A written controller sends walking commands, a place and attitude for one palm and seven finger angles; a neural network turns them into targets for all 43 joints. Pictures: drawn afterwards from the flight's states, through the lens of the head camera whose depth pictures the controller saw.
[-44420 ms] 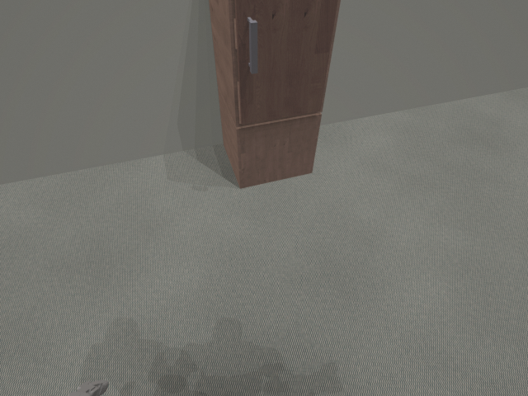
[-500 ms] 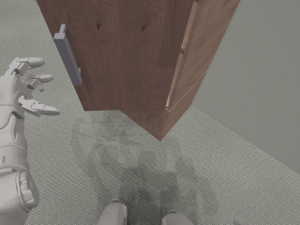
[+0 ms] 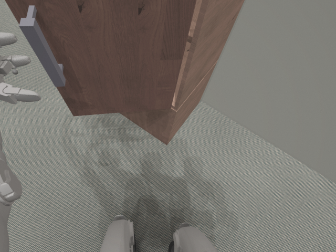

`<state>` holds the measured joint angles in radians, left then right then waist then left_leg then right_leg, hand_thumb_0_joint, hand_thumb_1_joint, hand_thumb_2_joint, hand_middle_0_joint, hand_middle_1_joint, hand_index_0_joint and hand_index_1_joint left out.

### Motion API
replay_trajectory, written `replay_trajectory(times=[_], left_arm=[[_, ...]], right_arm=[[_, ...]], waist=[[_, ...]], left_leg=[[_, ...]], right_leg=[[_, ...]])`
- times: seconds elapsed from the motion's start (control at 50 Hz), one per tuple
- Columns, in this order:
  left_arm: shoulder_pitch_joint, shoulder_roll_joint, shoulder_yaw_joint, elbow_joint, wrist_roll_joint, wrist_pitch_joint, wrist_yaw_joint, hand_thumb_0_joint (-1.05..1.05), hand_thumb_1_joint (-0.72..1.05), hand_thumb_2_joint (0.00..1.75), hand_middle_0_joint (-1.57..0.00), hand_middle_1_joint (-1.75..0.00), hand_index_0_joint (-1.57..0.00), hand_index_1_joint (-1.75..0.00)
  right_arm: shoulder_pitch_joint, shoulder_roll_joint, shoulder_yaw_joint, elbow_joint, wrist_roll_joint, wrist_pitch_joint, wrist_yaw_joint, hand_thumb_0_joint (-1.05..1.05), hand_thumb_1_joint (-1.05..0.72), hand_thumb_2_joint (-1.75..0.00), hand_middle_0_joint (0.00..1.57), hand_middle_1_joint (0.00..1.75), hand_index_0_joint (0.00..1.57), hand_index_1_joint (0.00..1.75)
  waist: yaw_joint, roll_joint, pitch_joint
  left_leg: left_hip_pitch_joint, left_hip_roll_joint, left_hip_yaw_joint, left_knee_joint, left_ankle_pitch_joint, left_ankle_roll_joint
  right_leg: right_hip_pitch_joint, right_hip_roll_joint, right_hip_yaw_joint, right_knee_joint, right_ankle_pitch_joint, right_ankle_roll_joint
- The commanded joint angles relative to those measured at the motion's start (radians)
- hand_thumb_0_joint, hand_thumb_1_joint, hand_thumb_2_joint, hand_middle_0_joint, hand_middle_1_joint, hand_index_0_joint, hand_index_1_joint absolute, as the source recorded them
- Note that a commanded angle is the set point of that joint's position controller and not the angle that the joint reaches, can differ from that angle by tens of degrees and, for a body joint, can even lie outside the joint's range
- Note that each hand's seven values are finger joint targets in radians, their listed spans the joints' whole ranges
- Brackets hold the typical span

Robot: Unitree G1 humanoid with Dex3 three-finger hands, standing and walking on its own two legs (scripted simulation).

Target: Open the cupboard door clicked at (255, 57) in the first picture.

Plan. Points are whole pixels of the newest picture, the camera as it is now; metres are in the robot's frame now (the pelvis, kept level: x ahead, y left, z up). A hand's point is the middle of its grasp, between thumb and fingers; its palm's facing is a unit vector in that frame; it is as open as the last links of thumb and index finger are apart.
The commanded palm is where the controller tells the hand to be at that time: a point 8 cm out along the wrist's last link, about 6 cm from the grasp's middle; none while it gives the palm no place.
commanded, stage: move the hooked fingers beside the handle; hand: left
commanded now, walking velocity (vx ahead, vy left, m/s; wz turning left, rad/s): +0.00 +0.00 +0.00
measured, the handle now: (47, 50) +0.57 +0.26 +0.08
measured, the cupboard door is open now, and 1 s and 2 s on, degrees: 44 44 44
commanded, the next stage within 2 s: slide the fingers in behind the handle in 0.92 s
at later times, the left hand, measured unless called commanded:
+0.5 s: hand (10, 65) +0.51 +0.31 +0.09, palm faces +0.14 -0.99 +0.01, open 14.0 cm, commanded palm +0.49 +0.34 +0.08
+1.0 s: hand (13, 66) +0.51 +0.31 +0.09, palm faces +0.13 -0.99 +0.00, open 14.0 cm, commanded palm +0.49 +0.34 +0.08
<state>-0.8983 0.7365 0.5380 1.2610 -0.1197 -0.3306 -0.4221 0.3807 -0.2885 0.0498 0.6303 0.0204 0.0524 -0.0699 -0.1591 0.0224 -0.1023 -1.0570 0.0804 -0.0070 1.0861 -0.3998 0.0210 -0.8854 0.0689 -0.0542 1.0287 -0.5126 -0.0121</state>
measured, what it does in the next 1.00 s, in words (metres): stands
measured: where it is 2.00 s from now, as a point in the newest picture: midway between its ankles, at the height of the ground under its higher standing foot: outside the picture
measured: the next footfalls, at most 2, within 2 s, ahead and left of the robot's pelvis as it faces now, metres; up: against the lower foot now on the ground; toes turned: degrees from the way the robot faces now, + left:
none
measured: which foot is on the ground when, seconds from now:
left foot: down 0.00-1.00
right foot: down 0.00-1.00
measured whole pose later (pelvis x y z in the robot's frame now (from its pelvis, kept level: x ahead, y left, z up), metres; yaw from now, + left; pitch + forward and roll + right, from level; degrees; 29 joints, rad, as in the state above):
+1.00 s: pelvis +0.00 +0.01 -0.01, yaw -1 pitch +24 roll -6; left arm -0.95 0.77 0.55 1.24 -0.09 -0.34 -0.40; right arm 0.38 -0.28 0.06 0.62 0.00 0.08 -0.05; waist -0.18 0.03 -0.09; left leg -1.12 0.08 -0.01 1.12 -0.42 0.04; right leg -0.94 0.07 -0.06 1.04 -0.52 0.00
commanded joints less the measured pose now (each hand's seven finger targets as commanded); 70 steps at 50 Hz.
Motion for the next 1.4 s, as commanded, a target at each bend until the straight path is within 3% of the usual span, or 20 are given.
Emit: replay_trajectory(times=[0.0, 0.06, 0.1, 0.12, 0.18, 0.24, 0.36, 0.4, 0.6, 0.68, 0.72, 0.8, 0.88, 0.96, 1.04, 1.16, 1.24, 1.34, 1.36, 1.38], left_arm=[[-0.472, 0.359, 0.026, -0.217, -0.009, -0.090, 0.009, 0.00, -0.50, 0.30, -0.30, -1.20, -0.30, -1.20], [-0.477, 0.361, 0.027, -0.210, -0.007, -0.092, 0.002, 0.00, -0.50, 0.30, -0.30, -1.20, -0.30, -1.20], [-0.493, 0.348, -0.005, -0.161, -0.001, -0.068, -0.007, 0.00, -0.50, 0.30, -0.30, -1.20, -0.30, -1.20], [-0.468, 0.361, 0.010, -0.124, 0.001, -0.050, -0.010, 0.00, -0.50, 0.30, -0.30, -1.20, -0.30, -1.20], [-0.418, 0.384, 0.028, -0.142, 0.002, -0.028, -0.024, 0.00, -0.50, 0.30, -0.30, -1.20, -0.30, -1.20], [-0.432, 0.363, 0.026, -0.226, -0.001, -0.043, -0.015, 0.00, -0.50, 0.30, -0.30, -1.20, -0.30, -1.20], [-0.429, 0.436, 0.117, -0.275, -0.008, -0.087, 0.015, 0.00, -0.50, 0.30, -0.30, -1.20, -0.30, -1.20], [-0.433, 0.384, 0.065, -0.264, 0.001, -0.083, 0.012, 0.00, -0.50, 0.30, -0.30, -1.20, -0.30, -1.20], [-0.455, 0.253, -0.040, -0.229, -0.025, -0.060, -0.018, 0.00, -0.50, 0.30, -0.30, -1.20, -0.30, -1.20], [-0.478, 0.309, 0.008, -0.245, -0.017, -0.084, 0.012, 0.00, -0.50, 0.30, -0.30, -1.20, -0.30, -1.20], [-0.475, 0.295, -0.003, -0.239, -0.012, -0.086, 0.022, 0.00, -0.50, 0.30, -0.30, -1.20, -0.30, -1.20], [-0.466, 0.397, 0.057, -0.218, 0.011, -0.077, 0.033, 0.00, -0.50, 0.30, -0.30, -1.20, -0.30, -1.20], [-0.460, 0.359, 0.028, -0.254, 0.014, -0.085, 0.027, 0.00, -0.50, 0.30, -0.30, -1.20, -0.30, -1.20], [-0.454, 0.358, 0.041, -0.246, -0.011, -0.079, 0.009, 0.00, -0.50, 0.30, -0.30, -1.20, -0.30, -1.20], [-0.444, 0.286, -0.019, -0.210, -0.016, -0.050, -0.009, 0.00, -0.50, 0.30, -0.30, -1.20, -0.30, -1.20], [-0.468, 0.219, -0.052, -0.261, -0.026, -0.068, 0.015, 0.00, -0.50, 0.30, -0.30, -1.20, -0.30, -1.20], [-0.431, 0.252, -0.009, -0.240, -0.019, -0.063, 0.053, 0.00, -0.50, 0.30, -0.30, -1.20, -0.30, -1.20], [-0.432, 0.271, 0.007, -0.317, 0.007, -0.090, 0.094, 0.00, -0.50, 0.30, -0.30, -1.20, -0.30, -1.20], [-0.406, 0.294, 0.039, -0.323, 0.002, -0.100, 0.101, 0.00, -0.50, 0.30, -0.30, -1.20, -0.30, -1.20], [-0.394, 0.276, 0.022, -0.301, 0.004, -0.100, 0.100, 0.00, -0.50, 0.30, -0.30, -1.20, -0.30, -1.20]], right_arm=[[0.161, -0.197, -0.069, -0.045, -0.009, -0.015, -0.012, 0.00, -0.90, -0.90, 0.20, 0.30, 0.20, 0.30], [0.174, -0.201, -0.070, -0.044, -0.013, -0.011, -0.010, 0.00, -0.90, -0.90, 0.20, 0.30, 0.20, 0.30], [0.176, -0.203, -0.062, -0.041, -0.008, -0.004, -0.010, 0.00, -0.90, -0.90, 0.20, 0.30, 0.20, 0.30], [0.183, -0.205, -0.060, -0.046, -0.009, -0.002, -0.011, 0.00, -0.90, -0.90, 0.20, 0.30, 0.20, 0.30], [0.194, -0.207, -0.061, -0.059, -0.011, 0.004, -0.008, 0.00, -0.90, -0.90, 0.20, 0.30, 0.20, 0.30], [0.200, -0.201, -0.067, -0.062, -0.017, 0.012, 0.000, 0.00, -0.90, -0.90, 0.20, 0.30, 0.20, 0.30], [0.203, -0.210, -0.081, -0.053, -0.025, 0.004, 0.008, 0.00, -0.90, -0.90, 0.20, 0.30, 0.20, 0.30], [0.198, -0.200, -0.074, -0.046, -0.019, 0.011, 0.011, 0.00, -0.90, -0.90, 0.20, 0.30, 0.20, 0.30], [0.186, -0.202, -0.074, -0.041, -0.017, 0.018, 0.004, 0.00, -0.90, -0.90, 0.20, 0.30, 0.20, 0.30], [0.186, -0.207, -0.074, -0.039, -0.025, 0.012, 0.004, 0.00, -0.90, -0.90, 0.20, 0.30, 0.20, 0.30], [0.181, -0.204, -0.072, -0.041, -0.025, 0.014, 0.007, 0.00, -0.90, -0.90, 0.20, 0.30, 0.20, 0.30], [0.181, -0.210, -0.067, -0.053, -0.024, 0.012, 0.004, 0.00, -0.90, -0.90, 0.20, 0.30, 0.20, 0.30], [0.176, -0.203, -0.066, -0.056, -0.024, 0.018, 0.011, 0.00, -0.90, -0.90, 0.20, 0.30, 0.20, 0.30], [0.185, -0.206, -0.067, -0.051, -0.024, 0.019, 0.006, 0.00, -0.90, -0.90, 0.20, 0.30, 0.20, 0.30], [0.186, -0.202, -0.069, -0.044, -0.016, 0.021, 0.006, 0.00, -0.90, -0.90, 0.20, 0.30, 0.20, 0.30], [0.196, -0.192, -0.074, -0.032, -0.024, 0.014, 0.011, 0.00, -0.90, -0.90, 0.20, 0.30, 0.20, 0.30], [0.195, -0.193, -0.074, -0.038, -0.025, 0.014, 0.017, 0.00, -0.90, -0.90, 0.20, 0.30, 0.20, 0.30], [0.186, -0.184, -0.076, -0.050, -0.027, 0.016, 0.025, 0.00, -0.90, -0.90, 0.20, 0.30, 0.20, 0.30], [0.188, -0.186, -0.078, -0.055, -0.030, 0.014, 0.027, 0.00, -0.90, -0.90, 0.20, 0.30, 0.20, 0.30], [0.179, -0.184, -0.076, -0.054, -0.026, 0.015, 0.029, 0.00, -0.90, -0.90, 0.20, 0.30, 0.20, 0.30]], waist=[[-0.015, 0.171, -0.447], [-0.012, 0.220, -0.484], [-0.032, 0.196, -0.455], [-0.027, 0.164, -0.446], [0.001, 0.197, -0.504], [0.004, 0.219, -0.532], [0.010, 0.196, -0.555], [0.002, 0.243, -0.520], [-0.035, 0.219, -0.432], [-0.017, 0.240, -0.475], [-0.021, 0.231, -0.475], [-0.006, 0.216, -0.505], [-0.002, 0.273, -0.525], [-0.009, 0.223, -0.523], [-0.028, 0.196, -0.463], [-0.026, 0.236, -0.475], [-0.013, 0.186, -0.476], [0.006, 0.232, -0.525], [0.019, 0.212, -0.536], [0.008, 0.198, -0.523]], left_leg=[[0.498, -0.020, -0.065, -0.069, 0.285, 0.022], [0.551, -0.018, -0.077, -0.067, 0.326, 0.016], [0.518, -0.015, -0.077, -0.062, 0.298, 0.020], [0.493, -0.016, -0.078, -0.063, 0.293, 0.022], [0.521, -0.018, -0.073, -0.064, 0.344, 0.020], [0.568, -0.015, -0.076, -0.059, 0.391, 0.016], [0.558, -0.014, -0.077, -0.056, 0.393, 0.017], [0.591, -0.014, -0.078, -0.064, 0.399, 0.012], [0.622, -0.009, -0.108, -0.091, 0.335, 0.008], [0.637, -0.008, -0.119, -0.087, 0.334, 0.002], [0.629, -0.009, -0.117, -0.082, 0.325, 0.002], [0.568, -0.013, -0.101, -0.066, 0.337, 0.010], [0.637, -0.008, -0.108, -0.070, 0.369, 0.000], [0.603, -0.011, -0.103, -0.066, 0.375, 0.009], [0.582, -0.011, -0.100, -0.075, 0.330, 0.012], [0.632, -0.010, -0.113, -0.079, 0.350, 0.005], [0.575, -0.015, -0.095, -0.079, 0.328, 0.012], [0.600, -0.019, -0.079, -0.077, 0.365, 0.009], [0.590, -0.022, -0.079, -0.072, 0.380, 0.011], [0.574, -0.021, -0.071, -0.070, 0.369, 0.012]], right_leg=[[-0.032, 0.011, 0.034, -0.138, 0.266, 0.000], [-0.059, 0.013, 0.026, -0.129, 0.273, -0.008], [-0.076, 0.012, 0.026, -0.137, 0.257, 0.000], [-0.063, 0.012, 0.022, -0.137, 0.257, 0.000], [-0.041, 0.011, 0.020, -0.126, 0.298, -0.003], [-0.047, 0.015, 0.014, -0.122, 0.326, -0.002], [-0.011, 0.023, 0.016, -0.115, 0.334, -0.007], [-0.049, 0.022, 0.012, -0.124, 0.325, -0.006], [-0.142, 0.018, -0.006, -0.145, 0.243, -0.010], [-0.143, 0.013, -0.005, -0.130, 0.231, -0.015], [-0.144, 0.013, -0.004, -0.128, 0.227, -0.014], [-0.080, 0.012, 0.006, -0.117, 0.256, -0.011], [-0.115, 0.017, -0.003, -0.117, 0.257, -0.013], [-0.074, 0.021, 0.001, -0.120, 0.282, -0.012], [-0.104, 0.020, -0.002, -0.138, 0.257, -0.006], [-0.139, 0.019, -0.007, -0.131, 0.250, -0.015], [-0.080, 0.016, 0.003, -0.136, 0.261, -0.009], [-0.035, 0.016, 0.011, -0.131, 0.305, -0.009], [-0.009, 0.020, 0.013, -0.124, 0.326, -0.012], [-0.011, 0.019, 0.016, -0.128, 0.329, -0.007]])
